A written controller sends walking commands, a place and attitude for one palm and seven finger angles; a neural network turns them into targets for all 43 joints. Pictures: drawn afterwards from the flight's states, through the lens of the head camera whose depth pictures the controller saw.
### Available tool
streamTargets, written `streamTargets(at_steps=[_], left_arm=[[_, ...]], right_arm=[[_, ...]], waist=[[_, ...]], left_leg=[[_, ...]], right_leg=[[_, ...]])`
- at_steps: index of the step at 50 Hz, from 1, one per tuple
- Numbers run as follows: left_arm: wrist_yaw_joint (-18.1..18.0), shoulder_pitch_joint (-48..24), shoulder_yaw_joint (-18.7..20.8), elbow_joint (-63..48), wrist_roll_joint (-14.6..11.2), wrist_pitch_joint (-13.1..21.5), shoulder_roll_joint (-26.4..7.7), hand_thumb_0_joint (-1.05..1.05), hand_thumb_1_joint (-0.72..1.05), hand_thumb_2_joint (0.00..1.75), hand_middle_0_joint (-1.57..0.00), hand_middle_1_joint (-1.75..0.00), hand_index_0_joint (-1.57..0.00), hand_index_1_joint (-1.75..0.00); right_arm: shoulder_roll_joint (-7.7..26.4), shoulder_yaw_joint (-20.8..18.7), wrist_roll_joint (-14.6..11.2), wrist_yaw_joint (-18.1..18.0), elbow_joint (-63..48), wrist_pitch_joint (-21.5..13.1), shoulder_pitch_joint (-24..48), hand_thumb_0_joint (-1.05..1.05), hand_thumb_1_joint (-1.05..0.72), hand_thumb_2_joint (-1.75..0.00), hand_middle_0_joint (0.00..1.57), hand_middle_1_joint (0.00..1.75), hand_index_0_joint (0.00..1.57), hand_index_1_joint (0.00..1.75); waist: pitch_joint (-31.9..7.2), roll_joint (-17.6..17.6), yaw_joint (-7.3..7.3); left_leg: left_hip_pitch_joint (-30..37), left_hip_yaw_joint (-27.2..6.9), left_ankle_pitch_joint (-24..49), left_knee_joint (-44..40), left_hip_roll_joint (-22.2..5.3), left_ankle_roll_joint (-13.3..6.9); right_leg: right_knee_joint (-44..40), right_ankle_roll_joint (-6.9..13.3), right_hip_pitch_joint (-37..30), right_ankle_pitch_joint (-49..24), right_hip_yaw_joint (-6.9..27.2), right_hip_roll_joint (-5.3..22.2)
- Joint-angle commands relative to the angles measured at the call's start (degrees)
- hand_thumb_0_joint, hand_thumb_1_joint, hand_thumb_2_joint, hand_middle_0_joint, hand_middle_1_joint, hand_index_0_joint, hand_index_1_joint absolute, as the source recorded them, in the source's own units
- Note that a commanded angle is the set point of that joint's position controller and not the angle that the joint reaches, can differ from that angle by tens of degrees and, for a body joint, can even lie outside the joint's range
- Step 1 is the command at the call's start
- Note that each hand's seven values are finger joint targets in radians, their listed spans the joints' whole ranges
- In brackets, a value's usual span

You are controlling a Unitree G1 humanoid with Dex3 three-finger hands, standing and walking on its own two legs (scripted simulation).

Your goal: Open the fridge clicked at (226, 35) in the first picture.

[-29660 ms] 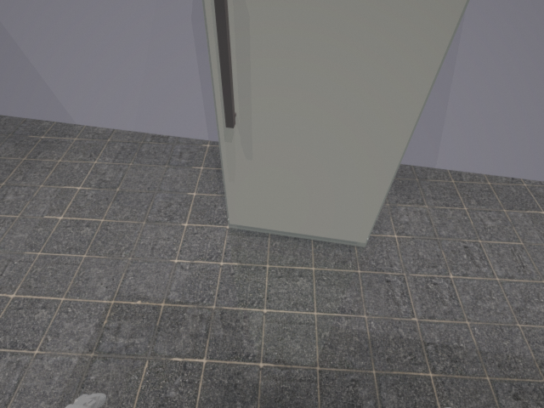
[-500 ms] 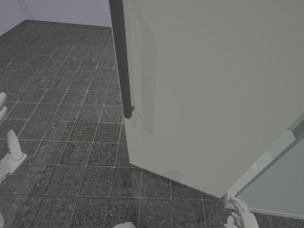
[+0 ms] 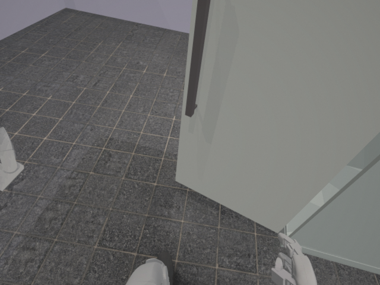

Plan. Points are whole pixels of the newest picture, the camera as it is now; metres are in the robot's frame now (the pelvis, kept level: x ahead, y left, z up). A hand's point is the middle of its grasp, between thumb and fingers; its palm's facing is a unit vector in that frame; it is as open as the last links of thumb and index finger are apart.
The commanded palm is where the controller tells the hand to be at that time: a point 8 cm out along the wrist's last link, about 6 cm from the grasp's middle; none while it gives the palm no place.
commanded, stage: stop stepping back and stand still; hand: left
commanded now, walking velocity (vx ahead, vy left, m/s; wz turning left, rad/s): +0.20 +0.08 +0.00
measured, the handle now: (200, 51) +0.71 +0.01 +0.16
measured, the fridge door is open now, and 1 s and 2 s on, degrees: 76 76 76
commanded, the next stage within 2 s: let the arm hang, fingers relaxed in 1.38 s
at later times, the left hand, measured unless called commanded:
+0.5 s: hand out of the picture +0.07 +0.31 +0.22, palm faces +0.25 -0.87 -0.43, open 7.4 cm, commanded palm +0.03 +0.36 +0.22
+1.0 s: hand out of the picture +0.00 +0.35 +0.22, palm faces +0.27 -0.86 -0.43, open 7.4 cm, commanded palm -0.04 +0.40 +0.22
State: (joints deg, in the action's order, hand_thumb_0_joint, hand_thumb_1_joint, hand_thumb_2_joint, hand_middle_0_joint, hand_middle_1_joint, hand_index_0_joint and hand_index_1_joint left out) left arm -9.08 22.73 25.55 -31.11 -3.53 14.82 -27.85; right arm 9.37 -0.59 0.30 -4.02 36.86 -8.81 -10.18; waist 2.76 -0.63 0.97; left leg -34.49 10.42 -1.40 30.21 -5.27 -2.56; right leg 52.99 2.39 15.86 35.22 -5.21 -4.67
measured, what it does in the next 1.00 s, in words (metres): walks backwards: right foot, then left foot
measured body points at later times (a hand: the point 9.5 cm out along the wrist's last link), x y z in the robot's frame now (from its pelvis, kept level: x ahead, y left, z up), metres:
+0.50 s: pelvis -0.16 +0.09 +0.03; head -0.17 +0.13 +0.48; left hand +0.05 +0.35 +0.24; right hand -0.03 -0.16 -0.02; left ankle -0.04 +0.18 -0.66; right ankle -0.16 +0.02 -0.70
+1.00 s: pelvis -0.24 +0.14 +0.03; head -0.25 +0.16 +0.48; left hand -0.02 +0.39 +0.24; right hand -0.15 -0.11 -0.06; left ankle -0.12 +0.24 -0.65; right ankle -0.21 +0.04 -0.70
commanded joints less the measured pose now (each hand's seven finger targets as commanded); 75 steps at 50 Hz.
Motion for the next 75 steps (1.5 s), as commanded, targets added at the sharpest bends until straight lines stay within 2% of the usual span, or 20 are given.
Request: streamTargets(at_steps=[1, 5, 7, 9, 10, 12, 19, 21, 23, 32, 34, 42, 44, 53, 56, 63, 67, 73, 74, 75], left_arm=[[-1.79, -2.98, 8.24, -15.87, 0.29, 3.47, -11.83, 0.00, 0.90, 0.90, -0.20, -0.30, -0.20, -0.30], [-0.50, -10.24, 2.74, -8.36, 0.59, -0.55, -5.68, 0.00, 0.90, 0.90, -0.20, -0.30, -0.20, -0.30], [-1.01, -11.89, 0.09, -3.75, 2.54, -1.62, -2.94, 0.00, 0.90, 0.90, -0.20, -0.30, -0.20, -0.30], [-1.61, -12.98, -0.25, -6.94, 3.26, 0.08, -3.03, 0.00, 0.90, 0.90, -0.20, -0.30, -0.20, -0.30], [-1.78, -12.89, 0.52, -6.87, 2.86, 0.48, -3.66, 0.00, 0.90, 0.90, -0.20, -0.30, -0.20, -0.30], [-1.13, -6.08, 1.86, -9.48, 2.22, 0.68, -5.18, 0.00, 0.90, 0.90, -0.20, -0.30, -0.20, -0.30], [-1.84, 4.51, 1.84, -14.94, 1.11, -3.34, -6.26, 0.00, 0.90, 0.90, -0.20, -0.30, -0.20, -0.30], [-2.04, 5.33, 3.78, -13.18, 1.42, -4.85, -7.78, 0.00, 0.90, 0.90, -0.20, -0.30, -0.20, -0.30], [-2.24, -0.08, 6.73, -17.20, 0.63, -4.21, -11.49, 0.00, 0.90, 0.90, -0.20, -0.30, -0.20, -0.30], [-1.76, -5.14, 0.97, -10.90, 1.16, -1.48, -5.31, 0.00, 0.90, 0.90, -0.20, -0.30, -0.20, -0.30], [-1.79, -5.93, 2.76, -13.38, 1.72, 0.16, -6.44, 0.00, 0.90, 0.90, -0.20, -0.30, -0.20, -0.30], [-1.03, 8.56, 5.87, -12.22, 1.65, -1.41, -7.30, 0.00, 0.90, 0.90, -0.20, -0.30, -0.20, -0.30], [-1.34, 5.53, 7.72, -13.18, 1.68, -1.96, -10.22, 0.00, 0.90, 0.90, -0.20, -0.30, -0.20, -0.30], [-1.60, -3.11, 2.46, -6.00, 1.72, -1.42, -5.04, 0.00, 0.90, 0.90, -0.20, -0.30, -0.20, -0.30], [-1.67, -5.00, 4.08, -12.23, 2.54, 0.04, -6.70, 0.00, 0.90, 0.90, -0.20, -0.30, -0.20, -0.30], [-1.18, 6.35, 5.06, -12.12, 1.84, -0.85, -6.30, 0.00, 0.90, 0.90, -0.20, -0.30, -0.20, -0.30], [-2.04, 0.16, 6.26, -10.45, 0.83, -1.33, -8.18, 0.00, 0.90, 0.90, -0.20, -0.30, -0.20, -0.30], [-1.57, 1.13, 2.61, -4.70, 1.30, -1.51, -4.25, 0.00, 0.90, 0.90, -0.20, -0.30, -0.20, -0.30], [7.07, -0.25, -18.67, 38.47, 6.75, -9.63, 3.54, 0.00, 0.90, 0.90, -0.20, -0.30, -0.20, -0.30], [8.28, 1.31, -18.59, 39.40, 4.98, -14.00, 4.82, 0.00, 0.90, 0.90, -0.20, -0.30, -0.20, -0.30]], right_arm=[[7.95, -2.32, 0.00, 0.65, -8.17, -1.21, 7.38, 0.00, -0.90, -0.90, 0.20, 0.30, 0.20, 0.30], [8.44, -1.03, -0.53, -1.19, -6.65, -2.36, 3.48, 0.00, -0.90, -0.90, 0.20, 0.30, 0.20, 0.30], [8.79, -0.56, 0.42, -2.19, -4.92, -2.43, 2.43, 0.00, -0.90, -0.90, 0.20, 0.30, 0.20, 0.30], [11.08, -0.93, 0.46, -2.45, -7.44, -3.30, 2.07, 0.00, -0.90, -0.90, 0.20, 0.30, 0.20, 0.30], [11.24, -1.26, 0.15, -2.40, -8.81, -3.34, 2.64, 0.00, -0.90, -0.90, 0.20, 0.30, 0.20, 0.30], [10.41, -1.39, 0.70, -1.44, -8.58, -3.29, 4.14, 0.00, -0.90, -0.90, 0.20, 0.30, 0.20, 0.30], [8.63, -0.77, 1.02, -1.11, -12.13, 0.32, 5.46, 0.00, -0.90, -0.90, 0.20, 0.30, 0.20, 0.30], [8.05, -1.54, 1.12, -1.47, -11.76, 2.15, 4.58, 0.00, -0.90, -0.90, 0.20, 0.30, 0.20, 0.30], [7.49, -1.14, 0.22, -1.02, -11.28, 2.43, 4.96, 0.00, -0.90, -0.90, 0.20, 0.30, 0.20, 0.30], [10.12, -1.32, 0.68, -2.90, -8.15, 0.15, 1.99, 0.00, -0.90, -0.90, 0.20, 0.30, 0.20, 0.30], [12.67, -1.37, 1.19, -2.84, -9.45, -0.69, 2.96, 0.00, -0.90, -0.90, 0.20, 0.30, 0.20, 0.30], [9.98, -2.27, 0.52, -0.39, -10.62, 0.68, 3.75, 0.00, -0.90, -0.90, 0.20, 0.30, 0.20, 0.30], [7.64, -2.31, 0.18, -0.11, -11.08, 1.42, 3.62, 0.00, -0.90, -0.90, 0.20, 0.30, 0.20, 0.30], [8.79, -0.91, 0.68, -2.55, -6.47, -0.33, 2.65, 0.00, -0.90, -0.90, 0.20, 0.30, 0.20, 0.30], [11.19, -1.39, 0.91, -2.47, -9.08, -0.53, 4.22, 0.00, -0.90, -0.90, 0.20, 0.30, 0.20, 0.30], [9.46, -1.15, 0.27, -0.27, -9.65, -0.30, 4.34, 0.00, -0.90, -0.90, 0.20, 0.30, 0.20, 0.30], [8.12, -1.19, 0.04, -0.36, -9.01, 0.41, 4.42, 0.00, -0.90, -0.90, 0.20, 0.30, 0.20, 0.30], [9.11, -1.19, -0.58, -1.31, -7.51, -0.26, 3.70, 0.00, -0.90, -0.90, 0.20, 0.30, 0.20, 0.30], [21.13, -5.25, 0.68, 5.21, 5.07, -1.81, 2.20, 0.00, -0.90, -0.90, 0.20, 0.30, 0.20, 0.30], [19.56, -4.89, -0.24, 4.81, 2.21, 2.78, 2.23, 0.00, -0.90, -0.90, 0.20, 0.30, 0.20, 0.30]], waist=[[0.18, 17.29, -3.90], [-0.16, 15.57, -1.03], [-2.35, 4.36, 0.11], [-5.60, -16.96, -1.06], [-5.81, -14.47, -1.31], [-7.49, -14.72, -0.59], [-7.94, -15.32, -1.53], [-8.53, -5.38, -2.26], [-2.79, 11.42, -1.76], [-2.39, -0.63, 0.93], [0.61, -22.99, 0.44], [-4.62, -12.93, -2.16], [-2.82, 15.61, -2.51], [-1.77, 3.43, -0.06], [-3.52, -16.24, -0.68], [-3.74, -12.15, -1.54], [-2.61, 11.49, -1.43], [-3.77, 3.44, -0.95], [-4.05, -2.65, 2.53], [-7.71, -4.44, 0.27]], left_leg=[[9.62, -11.08, -26.47, 44.48, 5.42, 9.18], [11.74, -12.05, -24.52, 22.56, 1.07, 4.20], [22.31, -8.76, -18.00, 0.41, 2.62, 2.54], [25.17, -20.80, -15.35, -12.27, -8.92, -0.99], [23.13, -24.09, -19.79, -16.90, -12.42, -1.79], [17.65, -29.71, -44.57, -25.72, -13.70, -0.08], [14.97, -11.69, -38.94, -21.30, -7.93, 4.67], [5.35, -4.81, -35.72, -0.76, -2.59, 4.63], [-7.59, -6.28, -23.60, 32.97, 1.90, 4.87], [24.32, -4.45, -25.40, 1.76, -0.19, 1.58], [23.83, -37.38, -43.31, -22.27, -18.32, -6.00], [-0.36, -10.88, -42.14, -9.28, -6.41, 1.25], [-10.21, -4.07, -28.30, 26.67, 3.54, 3.76], [23.08, -2.68, -22.64, 4.63, 2.13, 1.66], [23.48, -30.44, -32.60, -19.26, -14.52, -5.93], [6.76, -15.45, -37.03, -16.13, -7.02, -0.77], [4.10, -7.58, -21.37, 19.88, 3.25, 3.74], [20.89, -9.42, -14.16, -1.91, 0.90, 1.61], [17.82, -15.61, 5.26, 4.27, -4.75, -0.43], [14.46, -18.04, 3.00, 0.61, -6.90, -1.67]], right_leg=[[-50.39, 14.45, 28.37, 4.60, 48.45, 31.83], [-32.59, 5.57, 8.71, -32.09, 22.20, 19.29], [-26.60, 1.98, 7.46, -27.27, 16.30, 15.37], [-16.08, -2.90, 8.41, -17.88, 9.28, 6.98], [-12.39, -4.06, 7.92, -13.77, 6.23, 5.14], [-1.41, -3.60, 6.64, -9.24, 5.82, 2.55], [-19.51, 0.17, -9.42, -5.23, -6.17, -1.52], [-30.15, 4.76, -18.46, -6.01, 0.79, 3.96], [-43.71, 15.15, -8.98, -4.10, 30.77, 25.08], [-26.62, 5.19, 12.03, 7.45, 9.03, 15.23], [4.53, -1.77, 20.79, -2.05, -1.09, 2.41], [-20.23, 1.03, -16.02, -3.85, -4.14, 1.52], [-41.53, 11.19, -12.32, 7.85, 30.69, 22.60], [-32.87, 4.94, 11.80, 8.03, 11.28, 16.70], [-0.82, -2.07, 13.50, -4.36, -0.88, 3.10], [-21.24, -1.15, -10.10, -9.11, -2.51, 3.54], [-41.64, 9.37, -3.05, -8.81, 30.98, 24.33], [-31.42, 1.06, 1.59, -16.22, 11.48, 14.53], [-16.16, -0.32, 6.61, -34.81, 3.23, 14.52], [-15.39, -2.16, 3.17, -26.31, 5.40, 10.39]])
